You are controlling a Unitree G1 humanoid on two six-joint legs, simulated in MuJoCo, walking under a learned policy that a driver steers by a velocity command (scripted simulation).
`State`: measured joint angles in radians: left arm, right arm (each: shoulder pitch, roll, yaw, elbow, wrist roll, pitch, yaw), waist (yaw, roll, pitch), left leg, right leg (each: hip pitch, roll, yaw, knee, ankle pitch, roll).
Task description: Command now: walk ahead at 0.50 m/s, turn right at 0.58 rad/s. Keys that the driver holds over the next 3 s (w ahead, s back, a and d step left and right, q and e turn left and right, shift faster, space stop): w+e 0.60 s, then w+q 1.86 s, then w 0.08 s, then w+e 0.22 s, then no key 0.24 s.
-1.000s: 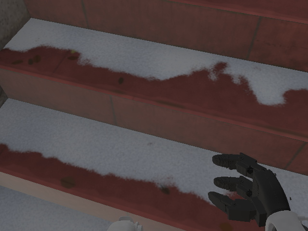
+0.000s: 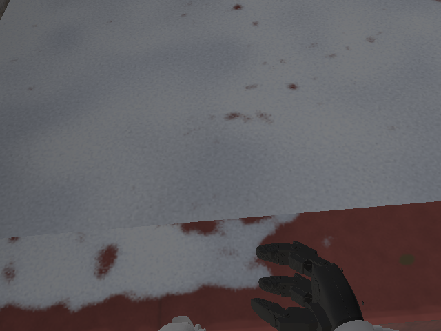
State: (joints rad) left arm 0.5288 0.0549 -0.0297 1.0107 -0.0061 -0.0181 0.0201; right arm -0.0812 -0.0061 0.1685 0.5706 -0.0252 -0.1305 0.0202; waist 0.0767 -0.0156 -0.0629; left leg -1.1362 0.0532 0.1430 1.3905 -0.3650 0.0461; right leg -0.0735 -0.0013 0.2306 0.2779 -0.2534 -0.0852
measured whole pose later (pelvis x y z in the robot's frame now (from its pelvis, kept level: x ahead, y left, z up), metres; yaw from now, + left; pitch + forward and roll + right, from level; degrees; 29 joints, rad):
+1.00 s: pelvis +0.55 -0.19 +0.35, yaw -18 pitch +2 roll +0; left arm 0.38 0.14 -0.02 0.95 0.04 -0.11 0.00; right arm 0.12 -0.19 -0.01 0.75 0.02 -0.04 0.03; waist 0.02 0.04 -0.12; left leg -0.97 0.04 -0.05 1.19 0.20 0.09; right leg -0.07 -0.04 -0.24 0.33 -0.28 -0.03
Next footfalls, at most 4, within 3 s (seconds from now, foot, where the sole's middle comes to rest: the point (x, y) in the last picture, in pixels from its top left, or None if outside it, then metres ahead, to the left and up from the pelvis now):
0.02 left None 0.21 0.13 -0.61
0.60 right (382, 280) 0.49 -0.27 -0.43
1.22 left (321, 146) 0.89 -0.16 -0.43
1.72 right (378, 76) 1.19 -0.37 -0.43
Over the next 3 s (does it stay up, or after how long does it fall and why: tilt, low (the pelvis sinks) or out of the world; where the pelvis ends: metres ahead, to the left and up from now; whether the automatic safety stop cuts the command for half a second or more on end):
stays up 1.63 -0.01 0.35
